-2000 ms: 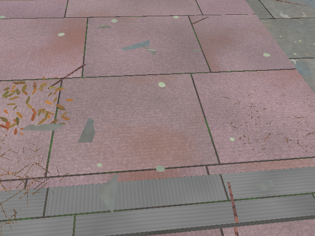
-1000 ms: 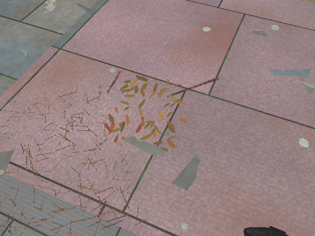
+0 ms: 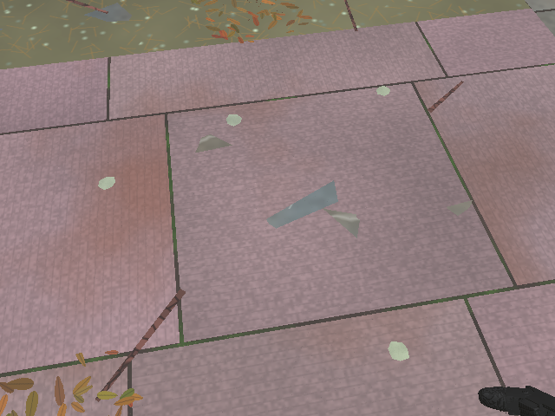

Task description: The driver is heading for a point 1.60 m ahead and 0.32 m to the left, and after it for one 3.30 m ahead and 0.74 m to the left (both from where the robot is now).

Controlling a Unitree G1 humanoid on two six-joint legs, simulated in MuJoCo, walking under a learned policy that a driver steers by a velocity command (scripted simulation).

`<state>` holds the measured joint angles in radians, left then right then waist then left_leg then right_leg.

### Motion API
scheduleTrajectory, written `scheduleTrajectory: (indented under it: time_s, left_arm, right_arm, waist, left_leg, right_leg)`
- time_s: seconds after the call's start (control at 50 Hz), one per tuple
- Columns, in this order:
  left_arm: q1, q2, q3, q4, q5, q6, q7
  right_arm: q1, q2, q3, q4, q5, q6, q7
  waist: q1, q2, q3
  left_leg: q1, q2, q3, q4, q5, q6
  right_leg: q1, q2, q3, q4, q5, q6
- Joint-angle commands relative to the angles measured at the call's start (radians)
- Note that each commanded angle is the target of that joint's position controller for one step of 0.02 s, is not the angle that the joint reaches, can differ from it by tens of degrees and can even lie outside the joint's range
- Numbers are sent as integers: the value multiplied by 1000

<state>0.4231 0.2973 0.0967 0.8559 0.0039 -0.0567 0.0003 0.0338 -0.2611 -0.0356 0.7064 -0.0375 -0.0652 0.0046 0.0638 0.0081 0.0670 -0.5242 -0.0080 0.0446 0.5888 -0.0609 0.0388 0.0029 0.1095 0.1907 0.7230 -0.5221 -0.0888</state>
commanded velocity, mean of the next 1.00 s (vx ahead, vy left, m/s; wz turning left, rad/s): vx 0.50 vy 0.00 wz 0.29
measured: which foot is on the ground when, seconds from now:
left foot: down 0.00-0.48, up 0.50-0.96, down 0.98-1.00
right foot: up 0.00-0.44, down 0.46-1.00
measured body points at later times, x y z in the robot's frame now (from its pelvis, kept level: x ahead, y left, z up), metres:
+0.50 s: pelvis +0.28 -0.01 +0.01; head +0.31 -0.02 +0.46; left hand +0.49 +0.21 -0.06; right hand +0.25 -0.27 -0.12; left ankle +0.14 +0.10 -0.69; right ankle +0.36 -0.10 -0.71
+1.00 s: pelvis +0.52 +0.06 +0.00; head +0.56 +0.08 +0.45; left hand +0.40 +0.30 -0.13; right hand +0.81 -0.07 -0.08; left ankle +0.59 +0.15 -0.71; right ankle +0.37 -0.10 -0.69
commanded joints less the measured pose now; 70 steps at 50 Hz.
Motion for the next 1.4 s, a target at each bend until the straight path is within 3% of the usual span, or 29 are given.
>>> scheduleTrajectory:
  time_s: [0.02,0.04,0.06,0.1,0.2,0.28,0.36,0.4,0.44,0.46,0.48,0.5,0.52,0.54,0.58,0.66,0.74,0.86,0.92,0.96,0.98,1.0,1.02,1.06,1.08,1.12,1.18,1.3,1.4]
  left_arm:
    - [122,39,-15,-93,7,-7,0]
    - [45,62,-12,-87,16,-1,-8]
    - [-17,56,-17,-95,21,-1,-14]
    - [-65,37,-25,-113,36,8,-32]
    - [-198,24,-48,-160,53,20,-42]
    - [-372,-13,-80,-209,35,10,-49]
    - [-455,3,-84,-233,25,-3,-36]
    - [-443,16,-79,-237,21,-13,-28]
    - [-296,42,-64,-191,30,-28,-13]
    - [-159,97,-44,-159,51,-41,1]
    - [-21,189,-23,-161,74,-42,16]
    - [-30,222,-8,-148,54,-20,17]
    - [-91,125,-28,-160,42,-13,12]
    - [-142,54,-45,-162,32,-19,7]
    - [-170,15,-55,-147,28,-33,7]
    - [-125,37,-43,-110,13,-62,5]
    - [-81,47,-36,-79,14,-58,4]
    - [-19,96,-22,-37,16,-43,11]
    - [-3,133,-15,-17,18,-23,21]
    - [-9,165,-9,-15,17,-3,24]
    - [-23,156,-12,-35,19,0,23]
    - [6,34,-39,-105,12,-5,6]
    - [-79,91,-28,-151,18,-14,0]
    - [-170,75,-40,-171,10,-34,-4]
    - [-155,72,-40,-156,17,-32,-2]
    - [-71,57,-45,-120,40,6,-9]
    - [-83,29,-49,-108,37,32,-26]
    - [-286,25,-51,-150,19,34,-38]
    - [-360,-6,-66,-166,25,18,-46]
  right_arm:
    - [221,-210,-68,-14,-14,-1,-4]
    - [157,-113,-46,-23,-3,0,1]
    - [163,-77,-34,-6,-3,-4,3]
    - [226,-72,-25,47,4,-20,2]
    - [320,-102,-26,105,34,-45,18]
    - [377,-117,-33,127,34,-29,15]
    - [443,-137,-41,146,29,-17,15]
    - [439,-148,-47,145,25,-10,12]
    - [406,-157,-52,136,33,-5,8]
    - [389,-130,-46,119,42,-9,10]
    - [381,-44,-26,62,60,-14,9]
    - [427,-62,-33,37,53,-3,4]
    - [414,-102,-43,65,29,14,0]
    - [363,-86,-43,68,24,19,10]
    - [337,-67,-44,65,12,36,25]
    - [271,-47,-42,36,2,65,48]
    - [134,-38,-33,-15,2,68,63]
    - [-48,-32,-12,-84,-2,59,84]
    - [-20,-54,-20,-91,-8,60,72]
    - [172,-91,-43,-41,-13,47,54]
    - [348,-143,-67,15,-23,40,38]
    - [365,-267,-98,11,-17,43,21]
    - [387,-300,-108,-17,16,54,18]
    - [322,-214,-88,14,31,55,2]
    - [278,-172,-75,14,29,49,-1]
    - [221,-103,-48,7,31,29,0]
    - [279,-113,-44,48,33,-3,9]
    - [360,-120,-37,91,26,-18,9]
    - [375,-105,-20,124,20,-16,-16]
  waist:
    - [-41,223,-292]
    - [-42,80,-173]
    - [-53,18,-128]
    - [-51,65,-99]
    - [-49,63,-69]
    - [-92,72,-28]
    - [-126,76,-44]
    - [-113,89,-50]
    - [-38,57,-97]
    - [19,-8,-187]
    - [68,-160,-331]
    - [23,-283,-338]
    - [-7,-144,-212]
    - [-21,-76,-115]
    - [-59,-110,-55]
    - [-79,-92,-61]
    - [-59,-85,-28]
    - [-13,-85,19]
    - [-38,-109,-21]
    - [-127,-103,-140]
    - [-207,-40,-242]
    - [-156,191,-333]
    - [-189,156,-412]
    - [-142,14,-161]
    - [-92,-22,-104]
    - [-29,-3,-114]
    - [-30,16,-96]
    - [-102,42,-14]
    - [-118,46,11]
  left_leg:
    - [650,425,-878,-370,-520,157]
    - [510,372,-672,-368,-501,154]
    - [430,319,-521,-368,-356,144]
    - [356,243,-349,-379,-109,131]
    - [386,219,-250,-419,130,188]
    - [357,164,-188,-435,127,167]
    - [421,177,-209,-353,229,154]
    - [436,191,-243,-299,245,143]
    - [391,154,-233,-145,284,110]
    - [292,95,-191,50,205,84]
    - [77,-5,-101,346,-159,50]
    - [-127,-69,-62,521,-477,49]
    - [-171,5,-110,606,-425,56]
    - [-170,36,-116,597,-347,50]
    - [-119,75,-107,543,-278,26]
    - [-153,82,-90,543,-169,-7]
    - [-218,87,-62,415,-39,-24]
    - [-113,61,51,103,1,32]
    - [-5,-16,111,44,-145,91]
    - [228,-94,115,-27,-201,146]
    - [494,-49,14,-80,-203,187]
    - [803,255,-455,-116,-276,294]
    - [877,362,-837,-267,-183,380]
    - [657,298,-535,-286,43,318]
    - [539,237,-447,-298,138,274]
    - [415,183,-317,-332,256,238]
    - [373,157,-228,-392,308,216]
    - [484,156,-121,-456,261,134]
    - [532,164,14,-370,608,87]
  right_leg:
    - [-576,-29,-31,636,72,-10]
    - [-564,-74,-63,604,179,-4]
    - [-541,-100,-72,553,221,0]
    - [-499,-119,-64,472,224,11]
    - [-604,-165,-159,299,264,54]
    - [-564,-163,-210,30,398,98]
    - [-501,-126,-229,-100,418,101]
    - [-442,-112,-223,-151,372,85]
    - [-224,-88,-221,-273,375,55]
    - [-17,-188,-117,-299,344,17]
    - [223,-464,181,-354,176,-41]
    - [223,-577,491,-463,72,-124]
    - [122,-541,415,-467,16,-127]
    - [21,-481,269,-486,84,-109]
    - [-93,-402,66,-531,297,-61]
    - [-86,-375,-111,-552,593,-61]
    - [-60,-353,-241,-566,658,-59]
    - [5,-368,-363,-536,735,-30]
    - [89,-380,-417,-374,1125,-10]
    - [67,-374,-442,-62,1246,-1]
    - [-108,-350,-451,206,1020,28]
    - [-528,-213,-442,551,215,85]
    - [-716,-89,-230,735,-21,106]
    - [-774,-195,-165,629,168,93]
    - [-707,-222,-164,539,187,96]
    - [-571,-241,-169,456,192,107]
    - [-558,-239,-203,366,269,108]
    - [-699,-224,-192,143,497,80]
    - [-582,-136,-265,-71,545,48]
Velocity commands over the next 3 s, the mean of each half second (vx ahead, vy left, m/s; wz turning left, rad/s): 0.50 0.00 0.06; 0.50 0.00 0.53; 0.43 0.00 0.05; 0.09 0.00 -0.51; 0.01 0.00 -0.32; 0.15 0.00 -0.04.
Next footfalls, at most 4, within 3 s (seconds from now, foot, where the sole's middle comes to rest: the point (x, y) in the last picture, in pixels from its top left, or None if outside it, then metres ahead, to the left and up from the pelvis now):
0.46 right None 0.40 -0.10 -0.75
0.98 left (241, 329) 0.63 0.17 -0.75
1.52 right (258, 222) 0.95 0.16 -0.75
2.10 left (195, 232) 0.91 0.33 -0.75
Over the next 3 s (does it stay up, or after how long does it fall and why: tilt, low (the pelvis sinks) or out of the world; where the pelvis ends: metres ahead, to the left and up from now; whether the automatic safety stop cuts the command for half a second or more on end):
stays up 0.91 0.26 0.02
